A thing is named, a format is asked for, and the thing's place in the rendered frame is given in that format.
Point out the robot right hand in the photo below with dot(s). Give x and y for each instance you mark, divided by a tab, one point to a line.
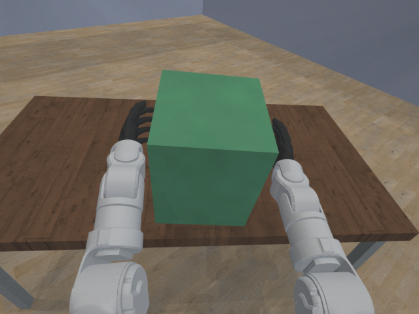
283	141

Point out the table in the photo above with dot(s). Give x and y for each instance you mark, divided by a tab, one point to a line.
53	156

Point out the right robot forearm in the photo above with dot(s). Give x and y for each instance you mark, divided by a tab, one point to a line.
313	248

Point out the left robot forearm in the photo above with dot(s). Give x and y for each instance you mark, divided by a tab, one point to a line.
117	231

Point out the robot left hand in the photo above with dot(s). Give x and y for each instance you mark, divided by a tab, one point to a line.
130	128

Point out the robot left upper arm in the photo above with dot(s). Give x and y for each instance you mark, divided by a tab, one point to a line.
115	288

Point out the carton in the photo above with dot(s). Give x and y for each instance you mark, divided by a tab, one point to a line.
211	147

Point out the robot right upper arm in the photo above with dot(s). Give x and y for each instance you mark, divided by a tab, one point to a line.
331	293

